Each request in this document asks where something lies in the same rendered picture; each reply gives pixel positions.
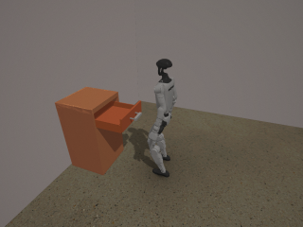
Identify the cabinet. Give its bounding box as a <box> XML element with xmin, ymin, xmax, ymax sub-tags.
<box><xmin>55</xmin><ymin>87</ymin><xmax>124</xmax><ymax>175</ymax></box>

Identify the robot left upper arm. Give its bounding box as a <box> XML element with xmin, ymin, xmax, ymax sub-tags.
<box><xmin>153</xmin><ymin>83</ymin><xmax>167</xmax><ymax>113</ymax></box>

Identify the robot head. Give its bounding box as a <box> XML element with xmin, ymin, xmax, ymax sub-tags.
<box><xmin>156</xmin><ymin>59</ymin><xmax>172</xmax><ymax>83</ymax></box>

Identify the drawer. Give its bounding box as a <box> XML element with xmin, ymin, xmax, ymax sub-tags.
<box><xmin>94</xmin><ymin>100</ymin><xmax>142</xmax><ymax>133</ymax></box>

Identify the left robot hand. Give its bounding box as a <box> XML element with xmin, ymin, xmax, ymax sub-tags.
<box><xmin>147</xmin><ymin>131</ymin><xmax>158</xmax><ymax>147</ymax></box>

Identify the handle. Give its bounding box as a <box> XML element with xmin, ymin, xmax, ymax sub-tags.
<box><xmin>130</xmin><ymin>112</ymin><xmax>142</xmax><ymax>121</ymax></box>

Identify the right robot forearm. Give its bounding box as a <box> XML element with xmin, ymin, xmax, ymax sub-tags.
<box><xmin>169</xmin><ymin>99</ymin><xmax>177</xmax><ymax>113</ymax></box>

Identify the left robot forearm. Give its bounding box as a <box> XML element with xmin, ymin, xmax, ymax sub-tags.
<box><xmin>152</xmin><ymin>107</ymin><xmax>165</xmax><ymax>133</ymax></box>

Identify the robot left shin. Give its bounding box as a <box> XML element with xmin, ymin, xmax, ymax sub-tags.
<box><xmin>150</xmin><ymin>148</ymin><xmax>166</xmax><ymax>173</ymax></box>

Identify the robot right upper arm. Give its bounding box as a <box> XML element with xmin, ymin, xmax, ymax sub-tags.
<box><xmin>170</xmin><ymin>77</ymin><xmax>178</xmax><ymax>100</ymax></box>

